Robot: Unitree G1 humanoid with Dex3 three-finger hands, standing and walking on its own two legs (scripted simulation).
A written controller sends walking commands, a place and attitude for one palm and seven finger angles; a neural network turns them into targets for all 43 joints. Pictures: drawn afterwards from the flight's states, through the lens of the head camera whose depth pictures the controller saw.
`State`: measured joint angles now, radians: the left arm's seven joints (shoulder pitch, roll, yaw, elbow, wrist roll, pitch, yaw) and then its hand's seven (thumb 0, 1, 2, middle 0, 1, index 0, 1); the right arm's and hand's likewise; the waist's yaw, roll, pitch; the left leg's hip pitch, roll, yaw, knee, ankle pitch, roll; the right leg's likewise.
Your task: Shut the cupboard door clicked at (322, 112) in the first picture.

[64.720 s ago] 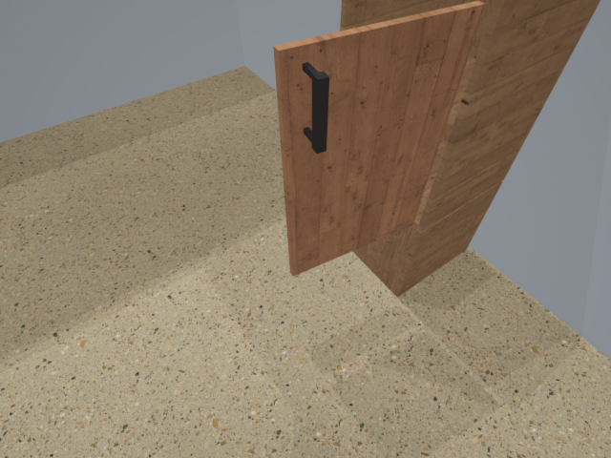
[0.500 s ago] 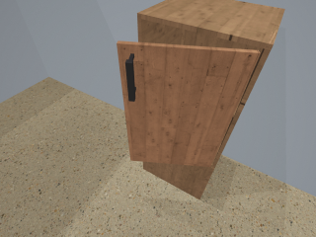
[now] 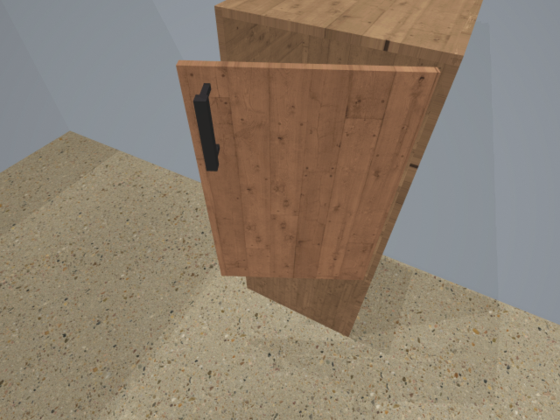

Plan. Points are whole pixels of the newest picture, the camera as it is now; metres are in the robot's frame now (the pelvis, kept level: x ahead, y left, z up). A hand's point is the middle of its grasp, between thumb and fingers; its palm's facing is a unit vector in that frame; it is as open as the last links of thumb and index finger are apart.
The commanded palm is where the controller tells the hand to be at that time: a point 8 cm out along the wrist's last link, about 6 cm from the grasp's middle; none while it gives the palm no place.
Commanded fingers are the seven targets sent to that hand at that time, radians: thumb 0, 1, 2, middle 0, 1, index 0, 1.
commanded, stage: shuffle to correct the standing spot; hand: left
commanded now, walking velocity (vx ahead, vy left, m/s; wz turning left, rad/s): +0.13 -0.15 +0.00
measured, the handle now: (209, 128) +0.51 +0.16 +0.16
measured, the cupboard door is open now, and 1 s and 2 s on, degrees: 26 26 26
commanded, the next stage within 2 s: come to a stop and stand still in 0.44 s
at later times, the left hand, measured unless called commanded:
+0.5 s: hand out of the picture +0.11 +0.15 -0.17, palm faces +0.00 -0.98 -0.19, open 7.3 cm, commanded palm none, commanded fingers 0.00 0.90 0.90 -0.20 -0.30 -0.20 -0.30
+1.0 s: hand out of the picture +0.14 +0.11 -0.18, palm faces +0.09 -0.97 -0.23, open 7.3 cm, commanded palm none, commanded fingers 0.00 0.90 0.90 -0.20 -0.30 -0.20 -0.30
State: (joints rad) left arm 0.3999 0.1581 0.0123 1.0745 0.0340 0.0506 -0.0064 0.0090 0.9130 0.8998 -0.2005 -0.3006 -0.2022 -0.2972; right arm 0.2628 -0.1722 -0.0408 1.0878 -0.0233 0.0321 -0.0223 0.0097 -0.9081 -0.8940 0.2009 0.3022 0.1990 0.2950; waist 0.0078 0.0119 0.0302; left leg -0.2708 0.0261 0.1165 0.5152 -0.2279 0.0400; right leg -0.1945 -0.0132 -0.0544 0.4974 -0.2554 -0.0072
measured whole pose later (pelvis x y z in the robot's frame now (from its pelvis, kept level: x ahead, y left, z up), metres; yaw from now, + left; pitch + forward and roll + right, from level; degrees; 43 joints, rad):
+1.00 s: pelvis +0.07 -0.08 -0.01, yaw +2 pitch -1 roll +0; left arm 0.16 0.18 0.06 0.96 0.04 0.02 0.04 0.00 0.92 0.90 -0.21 -0.30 -0.21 -0.30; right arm 0.14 -0.20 -0.08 0.96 -0.02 0.06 -0.01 0.01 -0.92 -0.89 0.19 0.30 0.19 0.29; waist 0.02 -0.02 0.09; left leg -0.39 0.01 0.04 0.88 -0.44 -0.05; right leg -0.33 -0.11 -0.13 0.55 -0.19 0.02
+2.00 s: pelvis -0.03 -0.03 +0.00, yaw +0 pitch -2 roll +0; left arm 0.45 0.09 0.02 1.15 0.02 0.02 0.04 0.01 0.91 0.90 -0.20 -0.30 -0.20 -0.30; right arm 0.34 -0.10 -0.04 1.16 -0.02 0.03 -0.03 0.01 -0.91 -0.89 0.20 0.30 0.20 0.29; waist 0.00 0.00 0.01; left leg -0.27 -0.06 0.11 0.35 -0.08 0.07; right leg -0.15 0.00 -0.04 0.45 -0.27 -0.01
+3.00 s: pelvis -0.04 +0.03 +0.00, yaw +1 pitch -3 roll -2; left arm 0.41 0.22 0.02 1.02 0.03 0.02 0.04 0.01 0.91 0.90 -0.20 -0.30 -0.20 -0.30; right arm 0.21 -0.23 -0.04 1.02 -0.02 0.02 -0.01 0.01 -0.91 -0.89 0.20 0.30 0.20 0.29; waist 0.02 -0.01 0.00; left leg -0.26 -0.10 0.13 0.31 -0.05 0.12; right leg -0.14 -0.04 -0.04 0.46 -0.31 -0.01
